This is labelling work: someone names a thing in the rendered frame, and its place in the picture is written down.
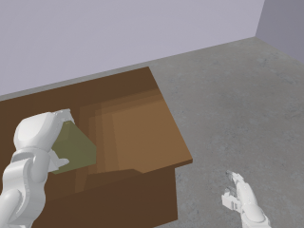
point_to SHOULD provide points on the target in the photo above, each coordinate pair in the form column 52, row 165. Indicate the table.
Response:
column 138, row 146

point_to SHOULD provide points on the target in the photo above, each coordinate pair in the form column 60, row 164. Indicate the robot right hand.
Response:
column 235, row 198

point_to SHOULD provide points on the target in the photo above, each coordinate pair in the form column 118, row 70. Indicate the robot left forearm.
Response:
column 23, row 196

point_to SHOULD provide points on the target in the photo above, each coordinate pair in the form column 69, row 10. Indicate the sponge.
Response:
column 74, row 145

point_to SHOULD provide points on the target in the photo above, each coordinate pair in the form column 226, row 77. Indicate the robot right forearm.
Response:
column 252, row 216

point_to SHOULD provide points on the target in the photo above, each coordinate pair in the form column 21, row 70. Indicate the robot left hand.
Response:
column 41, row 131

